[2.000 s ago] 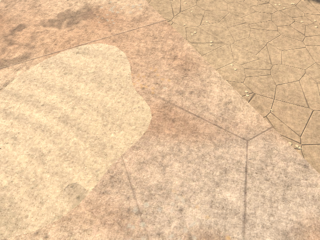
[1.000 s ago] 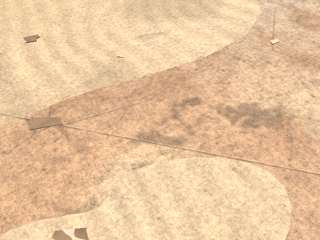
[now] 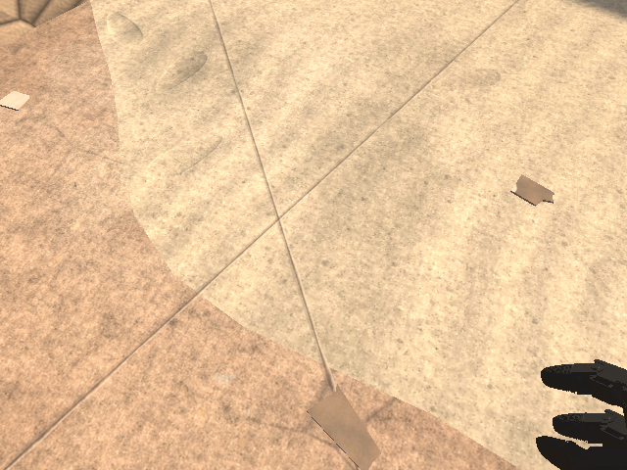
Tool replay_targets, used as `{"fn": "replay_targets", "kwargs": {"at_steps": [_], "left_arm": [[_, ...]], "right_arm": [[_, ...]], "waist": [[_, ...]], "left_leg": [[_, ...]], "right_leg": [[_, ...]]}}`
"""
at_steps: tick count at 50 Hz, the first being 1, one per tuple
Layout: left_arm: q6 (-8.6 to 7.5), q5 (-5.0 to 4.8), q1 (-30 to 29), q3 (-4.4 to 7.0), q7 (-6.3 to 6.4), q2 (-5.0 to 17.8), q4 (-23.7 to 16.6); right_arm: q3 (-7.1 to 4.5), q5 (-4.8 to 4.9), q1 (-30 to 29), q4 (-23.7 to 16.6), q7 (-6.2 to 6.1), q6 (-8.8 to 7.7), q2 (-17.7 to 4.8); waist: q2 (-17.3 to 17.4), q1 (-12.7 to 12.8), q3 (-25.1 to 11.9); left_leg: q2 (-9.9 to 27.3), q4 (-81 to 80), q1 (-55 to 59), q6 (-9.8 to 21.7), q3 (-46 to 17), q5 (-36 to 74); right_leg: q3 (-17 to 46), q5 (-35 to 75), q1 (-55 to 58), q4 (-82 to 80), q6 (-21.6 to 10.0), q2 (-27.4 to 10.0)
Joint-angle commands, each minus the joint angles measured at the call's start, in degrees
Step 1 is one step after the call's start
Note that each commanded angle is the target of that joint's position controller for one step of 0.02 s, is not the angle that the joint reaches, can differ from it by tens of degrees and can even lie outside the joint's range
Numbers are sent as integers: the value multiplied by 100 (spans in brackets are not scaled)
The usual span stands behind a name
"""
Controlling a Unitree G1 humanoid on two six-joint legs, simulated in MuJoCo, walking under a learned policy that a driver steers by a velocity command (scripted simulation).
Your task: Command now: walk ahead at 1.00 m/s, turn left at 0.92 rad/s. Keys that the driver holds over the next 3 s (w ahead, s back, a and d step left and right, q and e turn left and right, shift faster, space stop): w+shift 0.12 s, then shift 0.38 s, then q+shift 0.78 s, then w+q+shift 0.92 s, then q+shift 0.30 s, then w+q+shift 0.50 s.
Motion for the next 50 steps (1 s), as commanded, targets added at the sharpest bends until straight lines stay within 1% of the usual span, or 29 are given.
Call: {"fn": "replay_targets", "kwargs": {"at_steps": [1, 3, 5, 6, 7, 8, 9, 10, 12, 13, 15, 17, 19, 22, 24, 25, 26, 27, 28, 29, 30, 31, 32, 34, 39, 42, 45, 49, 50], "left_arm": [[-105, -1, -366, 81, 70, 726, -412], [32, 3, -351, 151, 155, 1117, -412], [181, 29, -862, 169, 162, 1270, -603], [201, 72, -808, 142, 90, 973, -610], [162, -69, -138, -34, 13, 270, -1087], [66, -121, -860, 16, 46, 730, -1332], [22, -198, -1056, -31, 65, 628, -1351], [24, -162, -1014, -72, 89, 552, -1212], [214, 4, -776, -106, 45, 386, -1030], [36, -373, -1020, 109, 148, 662, -1096], [-23, -284, -1362, 51, 165, 361, -1241], [-98, -173, -1995, -62, 109, -12, -1473], [-188, -101, -2525, -123, -15, -196, -1530], [-207, -172, -3015, -67, -181, -43, -1701], [-207, -125, -2756, 58, -214, 284, -1653], [-224, -84, -2265, 118, -210, 409, -1502], [-261, -6, -1628, 152, -183, 473, -1335], [-271, 148, -1083, 194, -118, 845, -1296], [-180, 251, -1085, 90, -129, 679, -1436], [-43, 64, -1329, 105, -69, 470, -1670], [93, -48, -1873, 77, 17, 365, -1771], [229, -99, -2257, 16, 97, 203, -1713], [309, -89, -2526, -37, 141, 112, -1682], [348, 25, -2917, -17, 119, 169, -1663], [369, -14, -2913, 160, 235, 432, -1550], [491, -41, -3022, 225, 286, 555, -1496], [563, -110, -2968, 289, 219, 634, -1384], [641, -289, -2906, 340, 134, 597, -1175], [680, -301, -2653, 319, 98, 407, -1026]], "right_arm": [[64, -5, -318, -279, 56, -74, -30], [-15, -34, 472, 1, -46, -116, -220], [-270, -34, 2763, 789, -236, -173, -633], [-440, -24, 2977, 1033, -386, -147, -932], [-512, -139, 2245, 738, -470, -93, -1498], [-536, -7, 2583, 625, -511, -87, -1304], [-507, 34, 2375, 792, -578, -160, -1162], [-421, 56, 2163, 893, -607, -250, -843], [-257, 112, 1786, 937, -631, -398, -419], [-250, 324, 1414, 679, -491, -583, -212], [-257, 440, 1296, 875, -492, -670, -256], [-256, 346, 1431, 1044, -638, -598, -250], [-247, 307, 1980, 1242, -761, -478, -178], [-260, 302, 2536, 1506, -829, -366, -242], [-276, 245, 2439, 1519, -842, -346, -244], [-307, 226, 2216, 1464, -846, -335, -312], [-318, 235, 1927, 1359, -815, -316, -339], [-250, 119, 1948, 1115, -757, -326, -108], [-133, 269, 3202, 1277, -681, -313, 227], [-296, 349, 3073, 1328, -603, -233, -581], [-410, 452, 2350, 1074, -609, -99, -784], [-416, 434, 2036, 993, -686, 52, -675], [-436, 427, 2073, 996, -762, 205, -558], [-412, 424, 2468, 974, -837, 402, -210], [-404, 329, 1926, 581, -820, 326, -116], [-435, 325, 1666, 428, -733, 321, -176], [-496, 321, 1522, 347, -657, 355, -256], [-607, 330, 1840, 420, -584, 389, -271], [-719, 275, 2188, 533, -638, 372, -530]], "waist": [[-501, -454, 541], [-866, -987, 10], [-967, -2018, -930], [-273, -1829, -999], [1173, -742, -1513], [232, -1269, -2082], [-140, -971, -1236], [-602, -643, -428], [-827, -174, -83], [-952, -221, -362], [-682, -121, -262], [-390, -272, -77], [-248, -689, -230], [127, -919, -300], [346, -638, -415], [385, -301, -586], [336, 128, -829], [-566, 268, -1593], [-1725, -99, -2931], [-895, 101, -3414], [-593, -5, -2519], [-274, -219, -1543], [-367, -457, -893], [-941, -772, -401], [-803, -588, -957], [-927, -556, -938], [-983, -514, -820], [-865, -750, -764], [-315, -820, -562]], "left_leg": [[-475, -928, 1303, 300, 675, 110], [-854, -1162, 2317, 488, 588, -415], [-975, -1739, 4821, 799, 45, -740], [-470, -1982, 5957, 897, -814, -1242], [1261, -2463, 7141, 1512, -3793, -455], [1447, -3317, 7119, 1727, -4595, 238], [1447, -3501, 6337, 1619, -3968, 1180], [1284, -3530, 5178, 1443, -3290, 2357], [884, -3680, 3856, 1129, -2253, 3498], [855, -3781, 3851, 1114, -2462, 2927], [605, -3901, 3480, 936, -1920, 3240], [25, -3900, 2977, 617, -1139, 3793], [-368, -3769, 3015, 260, -771, 3263], [-115, -3597, 3580, 15, -1108, 2564], [42, -3030, 4037, -120, -1361, 2827], [39, -2460, 4179, -228, -1350, 3270], [-135, -1478, 4034, -413, -1326, 3173], [-602, 558, 2802, -676, -1322, 525], [-1290, 2635, 1408, -1019, -1711, -4199], [-927, 3063, 1359, -952, -2156, -3755], [-640, 3018, 981, -1033, -1752, -3296], [-421, 2748, 827, -1119, -1296, -2898], [-248, 2588, 1010, -1166, -1127, -2693], [-163, 2097, 1756, -1230, -756, -2427], [334, 727, 1641, -1195, -640, -1546], [367, 98, 1912, -1068, -428, -1310], [280, -542, 2146, -883, -152, -1461], [4, -2209, 2983, -405, 115, -1116], [35, -2957, 3474, -106, -413, -466]], "right_leg": [[-77, 6372, -950, -295, -301, -1186], [-2, 8266, -620, 865, -353, -1454], [173, 8073, -1432, 3538, -618, -1544], [212, 3558, -2759, 5671, -574, -871], [645, -747, -4823, 7813, -296, -113], [1663, -131, -5244, 8074, -292, -82], [1713, 249, -5391, 7733, -276, -327], [1633, 299, -5063, 7193, -246, -524], [1705, 130, -4155, 6320, -182, -704], [2031, 120, -4232, 6277, -98, -782], [1892, 350, -4250, 5203, -6, -863], [1477, 1258, -3969, 3969, 19, -521], [1159, 2973, -3462, 2554, -24, -52], [1271, 3875, -3195, 1563, -195, 275], [1395, 3547, -2965, 1392, -411, 372], [1379, 3540, -2582, 1278, -511, 413], [1509, 4340, -1813, 958, -656, 173], [2468, 7431, -69, 1752, -1202, -1061], [4506, 8740, 1543, 2119, -2581, -2971], [4704, 7079, 1290, 1779, -2527, -2846], [4068, 5343, 429, 1443, -2300, -2570], [3554, 3975, -746, 979, -2052, -2164], [3137, 2874, -1798, 599, -1886, -1895], [2273, 2036, -3223, 54, -1657, -1456], [1650, 2400, -2431, 53, -1821, -1776], [1328, 1910, -2340, -3, -1708, -1881], [1110, 1662, -2076, 87, -1555, -1998], [726, 1192, -1923, 897, -970, -1915], [448, 706, -2424, 1763, -569, -1523]]}}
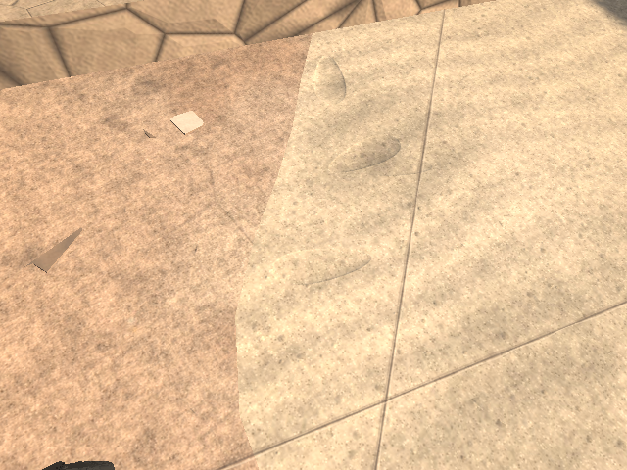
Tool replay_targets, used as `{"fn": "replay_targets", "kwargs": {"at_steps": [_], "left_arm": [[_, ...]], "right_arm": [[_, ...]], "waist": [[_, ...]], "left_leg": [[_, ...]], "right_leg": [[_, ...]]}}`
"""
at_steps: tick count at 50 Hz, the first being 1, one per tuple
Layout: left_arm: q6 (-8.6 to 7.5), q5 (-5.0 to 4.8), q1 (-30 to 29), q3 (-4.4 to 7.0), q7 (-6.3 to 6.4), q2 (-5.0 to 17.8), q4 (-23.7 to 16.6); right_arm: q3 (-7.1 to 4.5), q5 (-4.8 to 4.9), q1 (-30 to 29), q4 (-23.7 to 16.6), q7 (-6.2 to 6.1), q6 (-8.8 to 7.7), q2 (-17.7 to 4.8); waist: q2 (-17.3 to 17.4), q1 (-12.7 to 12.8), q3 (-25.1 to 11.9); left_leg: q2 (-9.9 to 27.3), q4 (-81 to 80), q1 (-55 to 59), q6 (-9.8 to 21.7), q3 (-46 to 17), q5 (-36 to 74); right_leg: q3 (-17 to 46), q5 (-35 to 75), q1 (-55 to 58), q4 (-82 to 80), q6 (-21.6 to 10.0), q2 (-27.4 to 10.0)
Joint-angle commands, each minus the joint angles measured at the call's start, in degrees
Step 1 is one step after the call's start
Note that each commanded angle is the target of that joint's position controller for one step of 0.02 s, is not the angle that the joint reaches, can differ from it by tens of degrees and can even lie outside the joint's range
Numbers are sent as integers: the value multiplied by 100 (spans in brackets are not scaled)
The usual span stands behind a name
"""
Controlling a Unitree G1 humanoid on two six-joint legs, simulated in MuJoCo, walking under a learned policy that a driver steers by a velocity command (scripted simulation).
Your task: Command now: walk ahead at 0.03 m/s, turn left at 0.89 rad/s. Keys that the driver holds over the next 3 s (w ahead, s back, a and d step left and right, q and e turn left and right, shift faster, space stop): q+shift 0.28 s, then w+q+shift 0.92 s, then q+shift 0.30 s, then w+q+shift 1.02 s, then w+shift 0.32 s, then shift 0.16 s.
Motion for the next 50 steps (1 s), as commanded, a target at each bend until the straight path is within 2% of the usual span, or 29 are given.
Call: {"fn": "replay_targets", "kwargs": {"at_steps": [1, 2, 3, 4, 5, 6, 8, 14, 17, 20, 21, 22, 23, 24, 25, 26, 29, 32, 39, 40, 42, 43, 44, 45, 46, 47, 48, 49, 50], "left_arm": [[18, 88, 189, 164, -80, 359, -258], [-49, 200, -586, 147, -29, 347, -616], [-75, 128, -894, 187, -8, 458, -679], [-104, 52, -817, 200, 36, 468, -632], [-125, 113, -675, 237, 102, 546, -509], [-142, 141, -571, 266, 130, 589, -490], [-180, 106, -450, 257, 81, 492, -468], [-220, 29, -607, 151, -40, 280, -536], [-326, -101, -482, 193, -196, 430, -523], [-535, -215, -68, 303, -257, 571, -454], [-600, -233, 376, 349, -251, 576, -314], [-630, -201, 1058, 443, -222, 766, -128], [-634, -14, 1614, 475, -189, 1095, -115], [-729, 202, 1350, 495, -250, 1305, -182], [-763, 98, 975, 434, -211, 1018, -316], [-523, 392, 1048, 279, -173, 845, -256], [-486, 240, 1313, 194, -111, 837, -162], [-581, 232, 1704, 150, -178, 755, -10], [-639, 299, 2712, 62, -103, 694, 452], [-624, 306, 2831, 56, -79, 740, 542], [-591, 280, 2731, 25, -27, 870, 611], [-545, 270, 2775, 43, 7, 1055, 641], [-477, 257, 2701, 95, 25, 1323, 608], [-462, 201, 2486, 114, -3, 1451, 484], [-488, 276, 2427, 68, -58, 1195, 377], [-571, 198, 2132, -81, -221, 563, -335], [-699, 190, 1291, -27, -238, 985, -708], [-776, 137, 913, -73, -230, 878, -850], [-807, 168, 1106, -153, -195, 743, -778]], "right_arm": [[-529, -84, 1015, -149, -155, -77, -1642], [-498, -290, 791, -361, -135, -252, -1741], [-477, -298, 574, -372, -101, -412, -1586], [-458, -184, 298, -396, -119, -501, -1529], [-393, -51, 53, -460, -146, -501, -1290], [-327, 25, -131, -514, -189, -463, -1105], [-258, -7, -123, -605, -258, -405, -913], [-339, -18, -77, -787, -300, -300, -1089], [-304, 52, 26, -833, -191, -329, -1092], [-201, 32, -212, -922, -108, -400, -975], [-142, 45, -422, -998, -109, -408, -861], [-62, 40, -458, -1050, -110, -426, -610], [90, 39, -241, -1110, -87, -452, -93], [77, 145, -510, -1487, -66, -559, -362], [4, 101, -623, -1433, -50, -592, -743], [-83, -646, -1273, -1378, 215, -518, -1028], [5, -498, -664, -1182, 591, -416, -642], [63, -401, -722, -1113, 608, -369, -581], [262, -398, -2123, -1318, 770, -405, -342], [311, -399, -2263, -1353, 774, -420, -262], [361, -388, -1961, -1237, 686, -433, -165], [314, -367, -1498, -1097, 615, -442, -260], [211, -342, -562, -865, 546, -466, -465], [40, -328, 731, -473, 453, -519, -788], [-165, -329, 1392, -137, 325, -524, -1183], [-342, -265, 939, -243, 262, -421, -1926], [-354, -302, 1436, -322, 201, -375, -1923], [-337, -300, 1478, -55, 132, -410, -1813], [-268, -287, 1357, 81, 82, -497, -1572]], "waist": [[1919, 21, -477], [1813, -170, -733], [1133, -159, -846], [914, 32, -757], [658, 142, -815], [745, 248, -869], [817, 286, -1125], [983, 138, -1098], [1147, 13, -1078], [1356, 255, -742], [1205, 527, -681], [764, 777, -869], [-433, 756, -1213], [-1142, 525, -472], [-944, 451, -21], [34, 617, 197], [-417, 405, 57], [-514, 447, 73], [-518, 908, 775], [-531, 920, 820], [-601, 559, 487], [-742, 235, 71], [-876, -288, -498], [-858, -878, -1177], [-374, -1057, -1585], [1374, -460, -1862], [392, -826, -2294], [226, -762, -1616], [-111, -389, -857]], "left_leg": [[1261, -1597, 1653, 1223, -2562, 3111], [1543, -1814, 1407, 2037, -3621, 2868], [1364, -1938, 1517, 1903, -3214, 2246], [1112, -1932, 1501, 1561, -2876, 1986], [977, -1808, 1523, 1296, -2649, 1986], [865, -1719, 1392, 1191, -2492, 2194], [634, -1576, 1364, 1139, -2342, 2636], [337, -1306, 1330, 1057, -2853, 2273], [222, -1840, 811, 1144, -3470, -1275], [34, -1776, -12, 1107, -3784, -2118], [-138, -1442, -584, 952, -3651, -2276], [-488, -461, -1468, 619, -3135, -2503], [-1184, 1498, -2434, 275, -1896, -2211], [-773, 2261, -3710, 261, -1770, -1458], [-323, 2757, -3956, 170, -1519, -959], [-533, 2960, -3781, 145, -1175, -442], [-377, 3613, -3306, -19, -1009, 452], [-297, 3845, -3400, -43, -875, 829], [-124, 1879, -3368, 320, 215, 619], [-171, 1549, -3210, 458, 424, 400], [-659, 881, -1941, 808, 967, -23], [-997, 869, -1237, 934, 1135, -276], [-1251, 810, -185, 1086, 1060, -598], [-1411, 444, 1590, 1297, 711, -491], [-924, -40, 3302, 1393, -420, -829], [738, -1175, 4682, 2138, -3924, -2248], [907, -1775, 4776, 2216, -4969, -1857], [870, -1959, 4265, 2101, -4480, -973], [709, -2048, 3208, 1974, -3955, -185]], "right_leg": [[149, -2404, -1490, 2183, 370, 74], [1446, -2853, -2361, 3453, 511, 668], [1945, -2418, -2638, 3827, 370, 662], [2125, -1817, -2726, 3731, 237, 633], [2211, -1427, -2703, 3663, 207, 555], [2238, -1202, -2507, 3610, 222, 575], [2232, -875, -2170, 3601, 278, 775], [2399, -730, -1670, 1843, 429, 1126], [2393, -897, -1025, 1040, 300, 1155], [2345, -1042, 141, 176, 171, 1082], [2316, -616, 963, -419, 79, 954], [2698, -695, 2160, -710, -85, 390], [4366, -2350, 3056, -1104, -538, -871], [6157, -3841, 2497, -1825, -1089, -1671], [5824, -3890, 2174, -1873, -1122, -1682], [5210, -3794, 1633, -1958, -910, -1547], [3348, -2341, 1285, -2047, -495, -793], [2478, -1731, 1425, -2101, -440, -715], [923, -32, 2283, -2412, -353, -768], [708, 784, 2465, -2323, -338, -800], [153, 4547, 2450, -1546, -241, -757], [116, 6543, 2558, -755, -254, -882], [159, 7490, 2418, 460, -310, -1061], [253, 7169, 1581, 2003, -328, -1135], [383, 3802, 44, 3766, -198, -820], [688, -1574, -2546, 5976, 212, 506], [1947, -1100, -3097, 6356, 137, 543], [2123, -829, -3312, 6124, 63, 288], [2093, -809, -3058, 5514, 48, 57]]}}
Over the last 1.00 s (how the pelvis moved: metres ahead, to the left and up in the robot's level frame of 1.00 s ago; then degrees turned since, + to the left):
0.51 0.05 0.01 34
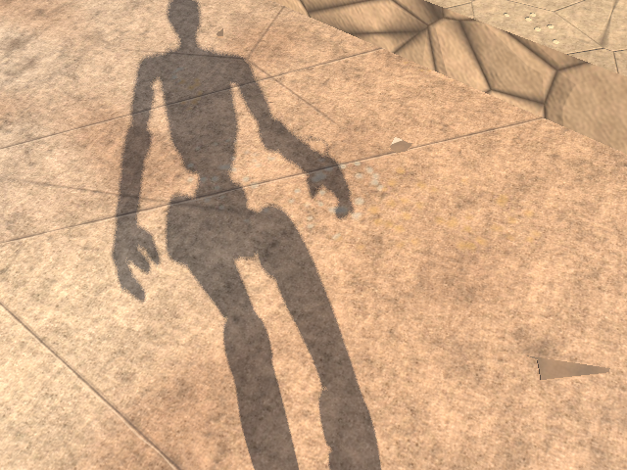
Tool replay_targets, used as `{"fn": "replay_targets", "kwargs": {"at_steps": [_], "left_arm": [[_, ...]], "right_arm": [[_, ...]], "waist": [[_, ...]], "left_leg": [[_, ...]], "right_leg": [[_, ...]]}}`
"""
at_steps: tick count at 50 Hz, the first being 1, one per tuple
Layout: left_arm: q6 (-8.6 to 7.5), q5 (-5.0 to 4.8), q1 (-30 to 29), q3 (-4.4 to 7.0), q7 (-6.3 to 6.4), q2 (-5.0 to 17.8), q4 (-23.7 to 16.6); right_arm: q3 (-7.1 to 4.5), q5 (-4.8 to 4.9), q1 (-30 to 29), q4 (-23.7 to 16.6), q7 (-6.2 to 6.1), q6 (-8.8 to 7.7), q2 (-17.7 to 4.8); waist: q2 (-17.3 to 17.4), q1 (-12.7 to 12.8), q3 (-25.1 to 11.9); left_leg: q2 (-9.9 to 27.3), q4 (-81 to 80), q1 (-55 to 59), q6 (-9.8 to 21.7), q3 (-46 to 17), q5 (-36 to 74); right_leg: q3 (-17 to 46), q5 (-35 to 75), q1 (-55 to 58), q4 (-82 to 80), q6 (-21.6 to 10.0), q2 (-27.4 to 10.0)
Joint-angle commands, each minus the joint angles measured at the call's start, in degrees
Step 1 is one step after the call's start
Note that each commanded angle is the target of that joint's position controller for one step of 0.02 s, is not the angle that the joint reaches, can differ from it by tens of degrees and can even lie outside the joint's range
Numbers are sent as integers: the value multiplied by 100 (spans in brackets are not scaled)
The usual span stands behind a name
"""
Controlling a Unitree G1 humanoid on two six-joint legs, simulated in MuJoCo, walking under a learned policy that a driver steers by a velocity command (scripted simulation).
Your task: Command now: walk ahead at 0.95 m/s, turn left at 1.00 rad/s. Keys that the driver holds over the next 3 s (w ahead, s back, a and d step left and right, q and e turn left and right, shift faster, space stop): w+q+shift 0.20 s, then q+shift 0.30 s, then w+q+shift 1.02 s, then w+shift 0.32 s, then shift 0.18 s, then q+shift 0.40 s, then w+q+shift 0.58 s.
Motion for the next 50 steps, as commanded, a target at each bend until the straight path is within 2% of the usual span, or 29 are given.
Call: {"fn": "replay_targets", "kwargs": {"at_steps": [1, 4, 7, 11, 14, 15, 16, 17, 18, 19, 20, 21, 23, 24, 25, 26, 28, 32, 33, 35, 37, 39, 40, 41, 42, 43, 45, 47, 50], "left_arm": [[-291, 88, -1040, 108, 13, 902, -1208], [61, 288, -698, 83, -18, 850, -1136], [108, 202, -1952, -23, -78, 701, -1652], [28, 51, -2374, -89, -145, 601, -1714], [-43, 80, -1605, 65, 56, 1013, -1508], [-93, 48, -729, 164, 144, 1210, -1316], [-143, 129, 314, 283, 217, 1525, -1077], [-268, -64, 402, 276, 251, 1521, -1154], [-232, 31, 194, 305, 157, 1511, -1300], [-153, 49, -573, 295, 224, 1138, -1624], [-116, 26, -998, 219, 259, 804, -1562], [-85, -3, -1202, 187, 263, 689, -1543], [-101, -59, -1564, 238, 270, 744, -1398], [-143, -87, -1786, 244, 275, 665, -1328], [-162, -90, -2049, 275, 266, 787, -1257], [-162, -152, -2050, 339, 249, 897, -1169], [-130, -166, -1860, 436, 236, 1070, -1042], [-94, -252, -1661, 560, 124, 1357, -842], [-58, -5, -931, 459, 31, 1113, -579], [32, -35, -582, 506, 15, 1288, -448], [132, -32, -694, 534, 25, 1499, -453], [289, -69, -816, 544, -16, 1660, -506], [359, -116, -1173, 516, -48, 1654, -666], [340, -75, -1287, 304, -136, 834, -1096], [231, 109, -1989, 294, -131, 925, -1541], [96, 123, -2327, 289, -129, 1048, -1757], [-44, 93, -1789, 224, -114, 1038, -1501], [97, 212, -1398, 198, -85, 1043, -1300], [228, 153, -1901, 112, -123, 865, -1414]], "right_arm": [[-424, 14, 1388, 191, -258, -157, -1189], [-197, 118, 1005, 185, -248, -354, -739], [-205, 83, 983, 227, -205, -497, -801], [-321, 187, 1234, 418, -154, -540, -1030], [-415, 212, 1426, 583, -228, -468, -1316], [-437, 238, 1151, 529, -215, -481, -1402], [-342, 270, 912, 404, -211, -518, -992], [104, 168, 1670, 330, -242, -431, 551], [8, 602, 2191, 96, -254, -391, -246], [-163, 598, 1500, 23, -309, -268, -878], [-257, 578, 936, -134, -327, -151, -1054], [-285, 518, 801, -120, -340, -31, -981], [-260, 517, 959, -288, -323, 138, -559], [-228, 504, 663, -346, -371, 216, -383], [-164, 472, 743, -491, -349, 231, -145], [-106, 418, 689, -545, -275, 220, -61], [-146, 417, 426, -512, -97, 173, -184], [-183, 460, -302, -602, 74, 133, -343], [-62, -173, -771, -794, 175, 239, -270], [-55, -102, -1174, -900, 258, 270, -277], [-98, 36, -852, -787, 192, 240, -368], [-243, 136, 481, -356, 19, 146, -585], [-398, 100, 1955, 122, -85, 73, -799], [-601, 134, 1876, 190, -189, 89, -1563], [-607, 116, 1587, -131, -141, 93, -1750], [-584, 47, 1514, -111, -137, 84, -1627], [-472, 12, 1369, 35, -181, -49, -1238], [-336, 60, 1000, 36, -197, -219, -981], [-296, 64, 1188, 148, -156, -385, -901]], "waist": [[-494, -637, -583], [-153, -86, -67], [5, -251, 514], [70, -541, 194], [113, -304, -585], [143, 258, -999], [50, 732, -1570], [-1705, 188, -2494], [-2763, -3, -3500], [-1734, 117, -2762], [-1103, 64, -1709], [-547, -77, -1242], [-693, -458, -564], [-514, -407, -293], [-961, -658, -169], [-1061, -602, -272], [-553, -447, -649], [-125, -245, -221], [129, -144, -142], [-162, -16, 121], [-383, -336, 32], [-497, -1040, -597], [-190, -1787, -1158], [1403, -1422, -934], [911, -1337, -1076], [348, -1275, -656], [-105, -711, -192], [-24, -346, -237], [-66, -417, 17]], "left_leg": [[1749, -2721, 3230, 1104, -3663, 418], [1287, -3021, 1698, 1180, -3036, 788], [871, -3580, 578, 1024, -2749, 915], [827, -3362, 879, 548, -2596, 3190], [705, -1523, 1908, -78, -2675, 5763], [571, -288, 1692, -313, -2676, 5573], [270, 1217, 999, -508, -2424, 4115], [-134, 3374, -391, -777, -2309, -2422], [18, 4611, -1023, -975, -1971, -1927], [579, 4377, -1039, -1109, -1605, -1218], [824, 4101, -1225, -1202, -1266, -806], [1027, 4114, -1116, -1283, -1142, -782], [1379, 3456, -721, -1274, -1018, -629], [1421, 3084, -517, -1208, -856, -578], [1543, 2424, -544, -1264, -827, -467], [1712, 1908, -481, -1295, -774, -136], [1803, 1291, -278, -1093, -708, 732], [1752, 446, -630, -680, -374, 1284], [1486, 251, -776, -439, 73, 1200], [1382, 46, -932, -205, 249, 679], [1025, -95, -388, 40, 464, -53], [385, -173, 1037, 305, 651, -586], [210, -734, 2916, 542, 233, -554], [1441, -1949, 3980, 1138, -2669, -2200], [2039, -2950, 4314, 1455, -5287, -2978], [2328, -3122, 4137, 1351, -5142, -2155], [1996, -3114, 3057, 1131, -4050, -1098], [1504, -3143, 2274, 988, -3273, -420], [1238, -3380, 1583, 994, -2986, 21]], "right_leg": [[511, -77, -3483, 281, -81, -94], [458, -752, -2975, -504, 157, -253], [102, 404, -2630, -2104, 286, -120], [-23, 2405, -1240, -3863, 24, 401], [13, 2072, 16, -4477, -165, 986], [136, 2500, 1058, -4800, -200, 810], [545, 2680, 2396, -4699, -281, 96], [1909, 5988, 4174, -3654, -618, -1444], [3912, 4667, 4321, -4655, -1419, -2457], [3181, 3809, 3369, -5069, -1325, -1995], [2155, 3787, 2385, -5156, -1169, -1691], [1608, 3816, 1643, -5278, -1129, -1410], [733, 3424, 394, -5812, -1109, -1194], [233, 3335, -74, -6143, -1003, -955], [-30, 3742, -274, -6204, -1108, -1119], [-127, 3437, -202, -6357, -1227, -1237], [-352, 2118, 289, -6485, -1230, -1190], [-865, 1465, 1113, -6715, -1093, -1173], [-1088, 1417, 1267, -6542, -835, -1315], [-1316, 1744, 1579, -6368, -684, -1242], [-1640, 3777, 1671, -5750, -598, -1192], [-1783, 5838, 1445, -3935, -609, -1186], [-1810, 5418, 197, -2041, -456, -1047], [-1690, 612, -2393, -59, -48, 18], [-298, -1141, -3879, 716, 135, 738], [303, -812, -4331, 558, 111, 434], [376, -347, -3652, -459, 53, 40], [391, -272, -2849, -1061, 140, -81], [206, 108, -2646, -1996, 319, -47]]}}
Over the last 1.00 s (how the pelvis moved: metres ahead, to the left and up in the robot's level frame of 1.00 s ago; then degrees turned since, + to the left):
0.26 0.27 -0.03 57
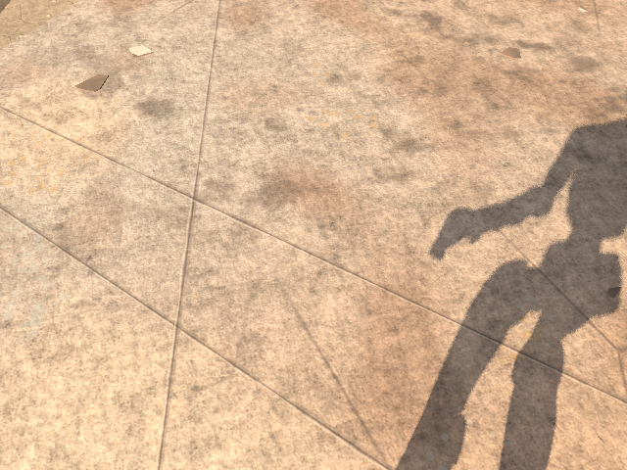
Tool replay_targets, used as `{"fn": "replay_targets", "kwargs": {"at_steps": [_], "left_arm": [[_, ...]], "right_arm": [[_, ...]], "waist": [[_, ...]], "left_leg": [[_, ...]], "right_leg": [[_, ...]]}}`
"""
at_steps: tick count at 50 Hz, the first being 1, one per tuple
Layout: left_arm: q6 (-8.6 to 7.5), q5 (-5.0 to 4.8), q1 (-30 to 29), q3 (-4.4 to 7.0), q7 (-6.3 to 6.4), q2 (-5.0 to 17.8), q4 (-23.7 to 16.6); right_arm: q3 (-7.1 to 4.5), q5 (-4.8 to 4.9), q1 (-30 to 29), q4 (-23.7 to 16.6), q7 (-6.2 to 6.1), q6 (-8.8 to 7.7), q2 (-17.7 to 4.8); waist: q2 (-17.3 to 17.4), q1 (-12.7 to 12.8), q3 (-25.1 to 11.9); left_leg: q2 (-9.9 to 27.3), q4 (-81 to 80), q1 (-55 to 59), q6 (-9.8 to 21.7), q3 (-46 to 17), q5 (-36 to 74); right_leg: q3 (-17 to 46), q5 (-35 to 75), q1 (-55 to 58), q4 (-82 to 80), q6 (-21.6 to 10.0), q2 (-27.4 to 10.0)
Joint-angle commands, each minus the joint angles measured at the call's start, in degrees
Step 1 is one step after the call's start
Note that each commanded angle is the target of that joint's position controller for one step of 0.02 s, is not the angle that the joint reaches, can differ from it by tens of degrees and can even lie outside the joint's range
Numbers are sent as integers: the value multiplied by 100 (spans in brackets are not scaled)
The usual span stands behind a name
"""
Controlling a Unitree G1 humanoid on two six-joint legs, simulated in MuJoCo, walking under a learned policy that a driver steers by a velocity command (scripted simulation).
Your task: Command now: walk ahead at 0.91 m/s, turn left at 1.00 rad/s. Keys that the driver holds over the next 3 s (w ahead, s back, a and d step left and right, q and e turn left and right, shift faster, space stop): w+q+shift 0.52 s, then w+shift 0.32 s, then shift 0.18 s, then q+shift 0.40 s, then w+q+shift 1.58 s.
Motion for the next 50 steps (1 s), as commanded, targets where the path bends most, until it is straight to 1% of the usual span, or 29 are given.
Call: {"fn": "replay_targets", "kwargs": {"at_steps": [1, 4, 7, 9, 10, 11, 12, 13, 14, 15, 20, 23, 27, 29, 31, 32, 33, 34, 35, 36, 37, 38, 40, 42, 44, 46, 48, 49, 50], "left_arm": [[16, -51, -576, 119, -11, 591, -468], [-41, -171, -1162, 38, -50, 478, -654], [-105, -232, -930, 107, -5, 693, -625], [-152, -225, 203, 271, 117, 1044, -305], [-168, -206, 1429, 401, 219, 1279, -6], [-196, -59, 2723, 551, 369, 1739, 189], [-209, 124, 2465, 600, 360, 2230, 134], [-167, 42, 1341, 550, 327, 1677, -70], [-135, -7, 828, 428, 304, 1099, -178], [-128, -17, 807, 371, 271, 839, -63], [-381, -175, 1479, 236, 149, 392, 687], [-518, -149, 1320, 225, 129, 460, 787], [-532, -116, 1760, 260, 209, 695, 1082], [-475, -142, 2021, 289, 257, 976, 1164], [-323, -140, 1849, 358, 305, 1399, 1118], [-259, -121, 1580, 348, 309, 1440, 1017], [-216, -110, 1412, 346, 284, 1355, 982], [-248, -132, 1746, 200, 156, 544, 667], [-320, -314, 1772, 179, 169, 771, 227], [-387, -325, 1058, 195, 182, 902, 166], [-408, -340, 1099, 140, 186, 760, 221], [-367, -222, 982, 99, 179, 646, 287], [-166, -52, 1353, 45, 95, 459, 451], [-82, -12, 907, 21, 7, 332, 331], [-126, -46, 146, -41, -34, 219, 57], [-216, -97, -80, -133, -79, 0, 18], [-255, -174, -249, -141, -77, -35, 26], [-507, -429, -1077, -49, -12, 156, -297], [-591, -450, -1066, -12, -14, 229, -374]], "right_arm": [[-266, -12, -352, -480, -14, -288, -991], [-327, -3, -259, -402, 15, -328, -1082], [-367, 71, -314, -334, -9, -367, -1182], [-400, 51, -513, -334, -11, -369, -1351], [-411, 21, -746, -328, 27, -386, -1446], [-237, 4, -905, -462, 23, -466, -853], [6, 253, -490, -826, 8, -478, 15], [56, 138, -506, -690, -39, -385, -308], [-15, -5, -787, -583, 6, -294, -623], [-28, -80, -968, -543, 102, -237, -671], [157, -123, -1834, -947, 395, 37, -133], [224, -89, -2398, -1273, 453, 52, -156], [344, -114, -3211, -1452, 596, 24, -71], [335, -129, -2968, -1262, 527, -18, -100], [187, -132, -1631, -798, 364, -64, -452], [48, -123, -382, -366, 256, -80, -699], [-133, -129, 396, -36, 130, -65, -974], [-281, -116, -247, -129, -13, 10, -1529], [-317, -151, -189, -390, -31, 40, -1693], [-315, -106, -97, -245, -87, 6, -1418], [-269, -57, -251, -60, -131, -81, -1179], [-207, -67, -454, 1, -156, -203, -947], [-42, -33, -670, 72, -195, -372, -559], [10, 67, -479, 253, -151, -502, -413], [18, 88, -386, 367, -104, -575, -459], [29, 126, -282, 487, -43, -615, -429], [39, 210, 151, 726, -34, -662, -476], [49, 405, 371, 683, -177, -595, -355], [18, 362, 393, 766, -266, -512, -636]], "waist": [[140, 98, 257], [433, -166, 292], [575, -47, 17], [458, 529, -512], [98, 1263, -1100], [-712, 1753, -1870], [-2580, 1072, -2138], [-2008, 634, -1493], [-1068, 555, -926], [-465, 515, -639], [-334, 380, 76], [-310, 162, 350], [-26, 280, 770], [-240, 106, 446], [-557, -646, -333], [-672, -1173, -859], [-404, -1471, -1133], [1357, -409, -1299], [1056, -396, -2449], [249, -537, -1771], [-34, -210, -761], [-350, 27, -381], [-206, 477, -146], [-89, 474, 201], [-95, 374, 650], [-76, 266, 503], [153, 39, 214], [-249, -236, 135], [-38, -24, 24]], "left_leg": [[1160, -1786, -377, 1003, -1996, -107], [1048, -1768, -464, 802, -1959, 380], [1254, -1436, -294, 501, -2136, 1456], [1172, -279, -316, 232, -2098, 2752], [781, 1263, -716, 55, -1718, 3137], [302, 3445, -1550, -50, -1243, 1820], [-204, 4979, -3047, -172, -786, -1556], [325, 5512, -3578, -115, -523, -679], [730, 5376, -3533, -129, -310, -134], [976, 5058, -3345, -182, -209, 110], [1370, 4814, -3772, -267, -74, 617], [1376, 4041, -3717, -278, 186, 1289], [1064, 2145, -2915, 41, 1149, 1524], [510, 1749, -1981, 244, 1485, 1320], [138, 1584, -544, 435, 1305, 696], [113, 1257, 762, 598, 997, 514], [366, 605, 2100, 707, 443, 412], [1814, 519, 3302, 826, -1823, 99], [2631, -425, 3950, 1539, -3963, -226], [2450, -947, 3362, 1340, -3651, -186], [2357, -1178, 2254, 1204, -3033, 136], [2097, -1252, 1397, 1039, -2571, 404], [1777, -1526, 249, 945, -1951, 827], [1569, -1855, -193, 926, -1526, 909], [1292, -1984, -531, 756, -805, 3215], [866, -1751, -682, 359, -62, 4836], [991, -1770, -243, 124, -104, 5212], [1229, -1473, 32, 32, -455, 4688], [1335, -1307, 656, -23, -486, 4780]], "right_leg": [[-273, 607, -497, -1006, 178, 88], [-260, 1659, 25, -2319, 188, 340], [-145, 2013, 1070, -2914, 7, 502], [-231, 1254, 2473, -2929, -136, 760], [-304, 808, 3806, -2942, -204, 707], [808, -1250, 5056, -3214, -292, -374], [4027, -3533, 5459, -4952, -528, -1833], [4868, -3884, 4557, -5322, -803, -1895], [3758, -3213, 3905, -5032, -875, -1653], [2662, -2149, 3399, -4900, -876, -1352], [216, 734, 2872, -5128, -616, -946], [-871, 1956, 2553, -5399, -577, -801], [-1896, 3877, 2689, -5711, -469, -508], [-1988, 6918, 3092, -5197, -498, -602], [-1905, 8476, 3300, -3490, -626, -842], [-1789, 8339, 2905, -2106, -761, -888], [-1821, 6146, 1918, -134, -728, -511], [-1665, -464, -220, 2109, -456, 467], [-410, -540, -1151, 3067, -501, 697], [-124, 33, -1517, 2851, -537, 473], [-178, 229, -1475, 2289, -551, 230], [-97, 239, -1135, 1774, -540, 19], [-39, 169, -412, 1161, -432, -166], [-121, 163, -551, 394, -293, -320], [-485, 984, -526, -693, -240, -199], [-874, 2253, 313, -1982, -372, 160], [-1018, 3427, 848, -2606, -569, 527], [-700, 3395, 823, -3009, -527, 767], [-670, 3427, 628, -3485, -570, 924]]}}
Over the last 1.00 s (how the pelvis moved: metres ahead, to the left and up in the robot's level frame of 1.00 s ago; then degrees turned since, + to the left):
0.69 0.22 0.04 56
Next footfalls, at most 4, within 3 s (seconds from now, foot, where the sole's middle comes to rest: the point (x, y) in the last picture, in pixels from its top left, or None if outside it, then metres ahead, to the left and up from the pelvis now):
0.22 right None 0.40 -0.17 -0.77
0.66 left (218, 377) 0.68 0.20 -0.77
1.08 right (158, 233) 1.11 0.39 -0.77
1.60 left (105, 304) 0.89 0.49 -0.77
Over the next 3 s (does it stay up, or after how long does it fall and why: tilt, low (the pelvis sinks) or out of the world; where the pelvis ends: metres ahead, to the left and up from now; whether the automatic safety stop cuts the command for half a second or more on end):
stays up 0.70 1.51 -0.01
